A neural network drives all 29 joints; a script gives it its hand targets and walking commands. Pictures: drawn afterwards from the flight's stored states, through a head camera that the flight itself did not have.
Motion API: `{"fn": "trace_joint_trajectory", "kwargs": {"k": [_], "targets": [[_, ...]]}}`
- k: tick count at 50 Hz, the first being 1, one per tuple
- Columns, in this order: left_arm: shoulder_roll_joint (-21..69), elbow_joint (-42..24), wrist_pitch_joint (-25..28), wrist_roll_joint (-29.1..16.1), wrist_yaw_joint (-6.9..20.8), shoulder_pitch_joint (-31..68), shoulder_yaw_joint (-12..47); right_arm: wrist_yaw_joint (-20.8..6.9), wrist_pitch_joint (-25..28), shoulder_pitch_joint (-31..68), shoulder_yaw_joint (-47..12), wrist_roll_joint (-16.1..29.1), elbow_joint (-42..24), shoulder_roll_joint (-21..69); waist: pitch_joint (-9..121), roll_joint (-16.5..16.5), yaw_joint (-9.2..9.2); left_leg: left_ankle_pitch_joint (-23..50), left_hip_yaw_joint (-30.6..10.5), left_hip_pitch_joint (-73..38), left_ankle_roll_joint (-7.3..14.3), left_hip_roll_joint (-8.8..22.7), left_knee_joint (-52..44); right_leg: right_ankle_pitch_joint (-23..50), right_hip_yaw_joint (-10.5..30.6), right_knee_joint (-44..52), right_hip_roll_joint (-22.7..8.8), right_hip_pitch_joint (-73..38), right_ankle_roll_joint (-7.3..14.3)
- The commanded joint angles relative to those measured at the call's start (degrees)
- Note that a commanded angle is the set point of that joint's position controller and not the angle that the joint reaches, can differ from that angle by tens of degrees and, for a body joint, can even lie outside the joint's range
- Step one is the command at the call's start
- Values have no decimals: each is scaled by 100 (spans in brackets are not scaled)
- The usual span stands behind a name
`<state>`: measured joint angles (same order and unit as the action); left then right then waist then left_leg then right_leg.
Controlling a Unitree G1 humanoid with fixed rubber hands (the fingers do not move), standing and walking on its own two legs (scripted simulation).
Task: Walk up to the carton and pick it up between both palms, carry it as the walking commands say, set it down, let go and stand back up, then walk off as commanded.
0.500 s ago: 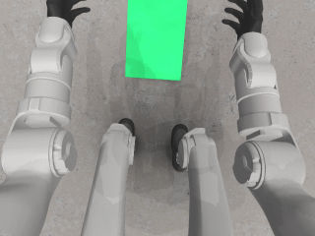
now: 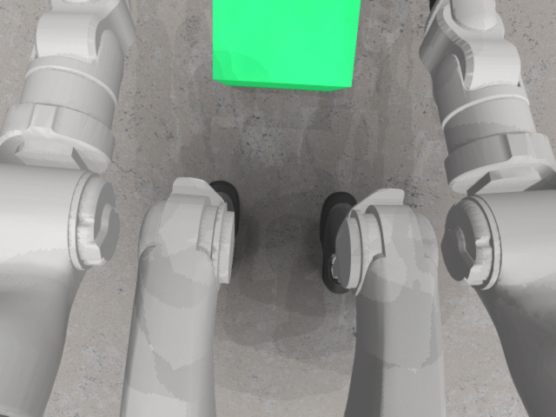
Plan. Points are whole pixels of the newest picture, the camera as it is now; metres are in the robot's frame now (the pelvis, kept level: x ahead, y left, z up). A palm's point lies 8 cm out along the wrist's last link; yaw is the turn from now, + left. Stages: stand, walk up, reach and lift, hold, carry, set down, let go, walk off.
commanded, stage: reach and lift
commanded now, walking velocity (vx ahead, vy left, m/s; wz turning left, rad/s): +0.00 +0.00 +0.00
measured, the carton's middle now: out of the picture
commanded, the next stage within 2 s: none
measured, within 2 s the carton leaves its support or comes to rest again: neither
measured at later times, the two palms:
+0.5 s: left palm out of the picture +0.54 +0.19 -0.28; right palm (419, 7) +0.55 -0.15 -0.28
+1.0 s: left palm out of the picture +0.54 +0.17 -0.26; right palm out of the picture +0.55 -0.12 -0.26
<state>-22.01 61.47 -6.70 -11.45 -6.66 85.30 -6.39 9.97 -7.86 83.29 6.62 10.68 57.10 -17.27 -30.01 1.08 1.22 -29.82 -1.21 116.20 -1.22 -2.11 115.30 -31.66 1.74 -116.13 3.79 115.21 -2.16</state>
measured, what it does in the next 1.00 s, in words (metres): lowers itself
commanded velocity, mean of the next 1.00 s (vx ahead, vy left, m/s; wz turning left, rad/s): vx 0.00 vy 0.00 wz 0.00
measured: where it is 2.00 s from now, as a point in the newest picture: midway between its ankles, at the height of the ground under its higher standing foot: (278, 254)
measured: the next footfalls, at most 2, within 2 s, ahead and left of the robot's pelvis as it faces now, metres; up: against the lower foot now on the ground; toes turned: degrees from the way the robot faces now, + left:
none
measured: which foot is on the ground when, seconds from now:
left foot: down 0.00-1.00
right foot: down 0.00-1.00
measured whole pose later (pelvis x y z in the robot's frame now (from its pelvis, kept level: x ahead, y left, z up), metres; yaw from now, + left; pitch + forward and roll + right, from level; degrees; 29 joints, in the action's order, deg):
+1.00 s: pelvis +0.01 +0.00 -0.06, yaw -1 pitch +31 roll +0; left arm -19.2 75.2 -1.5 -10.2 -3.7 89.9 -5.0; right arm 6.0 -2.5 89.7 5.0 10.9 71.3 -15.4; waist -29.8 1.5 1.7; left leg -32.6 -1.2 126.1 -1.5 -1.5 127.7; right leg -34.1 1.1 -128.4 4.4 125.4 -2.2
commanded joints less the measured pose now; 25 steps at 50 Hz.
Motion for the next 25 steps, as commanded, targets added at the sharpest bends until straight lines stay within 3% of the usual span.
{"fn": "trace_joint_trajectory", "kwargs": {"k": [1, 2, 3, 5, 6, 7, 9, 11, 12, 13, 14, 15, 16, 17, 18, 19, 20, 21, 22, 23, 24, 25], "targets": [[-850, -236, 241, -141, -8, 2344, 164, -63, 259, 2138, 72, -48, -160, -759, 9053, -135, -192, 1261, 102, -3654, 56, 38, -701, 1027, -564, 479, -35, -2295, -35], [-779, -663, 244, -253, 23, 2499, 214, -80, 284, 2409, 106, -63, -540, -1062, 9225, -363, -153, 1567, 90, -3748, -30, 19, -667, 1304, -462, 471, 8, -2463, 52], [-811, 42, 275, -122, 33, 2283, 233, -127, 310, 2315, 9, 61, -89, -823, 8376, -278, -53, 910, 99, -3094, 17, 67, -658, 822, -431, 431, -61, -2126, 27], [-711, 99, 332, -130, 53, 2316, 147, -156, 401, 2485, 133, -69, -155, -1034, 8336, -280, -89, 898, 97, -2901, 25, 57, -562, 838, -409, 349, -64, -2093, 40], [-691, 860, 311, -156, 122, 2386, 195, -245, 334, 2146, -71, -35, 774, -865, 7658, -137, -92, 750, 30, -2726, -15, 144, -527, 655, -455, 230, -148, -1727, 7], [-446, 296, 340, -226, 176, 2506, 440, -272, 366, 2280, 47, 35, 437, -724, 7941, -501, -38, 955, 72, -2803, -52, 87, -496, 875, -413, 265, -78, -1872, 42], [-615, 867, 375, -74, 205, 2312, 294, -344, 383, 2217, 84, -115, 859, -876, 7155, -375, -110, 810, -60, -2316, -50, 160, -373, 729, -335, 191, -107, -1430, -6], [-745, 536, 488, 32, 158, 2293, 2, -362, 476, 2108, -88, 11, 533, -598, 7843, -194, 128, 1100, 20, -2566, -32, 109, -233, 1106, -327, 7, -116, -1879, -88], [-596, 248, 527, -216, 163, 2465, 152, -336, 539, 2388, -228, 57, 110, -635, 8255, -65, 111, 1557, 27, -2769, -4, 49, -90, 1453, -304, -31, -105, -2171, -82], [-645, 790, 539, -91, 175, 2160, 134, -362, 551, 2162, -130, 64, 786, -583, 7426, -74, 180, 1319, -14, -2254, 18, 80, -53, 1231, -249, -117, -116, -1603, -101], [-479, 638, 588, -97, 229, 2203, 65, -361, 606, 2251, -134, -63, 807, -676, 7306, 19, 223, 1308, -26, -1791, 0, 85, -53, 1301, -161, -101, -99, -1645, -46], [-740, 996, 592, 216, 222, 2042, -139, -340, 576, 2162, 9, -148, 736, -660, 7208, 5, 220, 1156, 31, -1962, 2, 79, 25, 1163, -214, -104, -55, -1646, -128], [-954, 578, 653, 150, 192, 2192, -213, -265, 647, 2320, 22, -137, 497, -709, 7875, -10, 248, 1653, -10, -2061, -12, 65, 147, 1666, -177, -299, -78, -2006, -130], [-1002, 497, 709, -20, 202, 2234, -91, -232, 683, 2171, 58, -205, 407, -827, 8051, 53, 2, 1783, 38, -2050, -28, 52, 300, 1816, -181, -298, -84, -2205, -140], [-856, 950, 693, 10, 220, 1977, -165, -210, 683, 2019, -200, -143, 794, -660, 7731, 94, 185, 1701, 92, -1824, -31, 71, 322, 1768, -134, -281, -105, -2072, -140], [-920, 829, 731, 102, 225, 2128, -133, -215, 707, 2335, -173, -92, 417, -523, 7599, 161, 225, 1734, 70, -1720, 21, 63, 357, 1841, -135, -343, -64, -2026, -132], [-766, 661, 772, -31, 265, 2221, -71, -246, 725, 2232, -216, -86, 600, -499, 7585, 307, 138, 1853, 118, -1601, 18, 100, 469, 2006, -79, -356, -58, -2157, -115], [-1056, 305, 824, 5, 263, 2519, -111, -246, 725, 2520, -123, -102, 235, -531, 7403, 116, 260, 1972, -32, -1540, 47, 120, 355, 2121, -38, -442, -14, -1984, -114], [-832, -30, 887, -87, 234, 2622, 19, -230, 864, 2592, -39, 51, -122, -505, 8015, -72, 236, 2411, -3, -1884, 30, 95, 454, 2556, -44, -586, 20, -2322, -65], [-882, 548, 863, 52, 218, 2142, 37, -245, 852, 2316, -276, 204, 132, -552, 7784, -27, 331, 2235, 29, -2109, 37, 85, 518, 2317, -93, -594, -31, -2086, -137], [-829, -105, 969, 70, 162, 2375, 14, -180, 958, 2260, 17, 105, -131, -761, 8152, -340, 174, 2640, 24, -2130, 10, 80, 513, 2727, -115, -625, 69, -2084, -69], [-820, 442, 922, -72, 207, 2239, 82, -193, 905, 2115, -309, 174, 251, -510, 7995, -90, 144, 2471, 93, -2142, 55, 67, 578, 2633, -129, -498, -8, -2286, -112]]}}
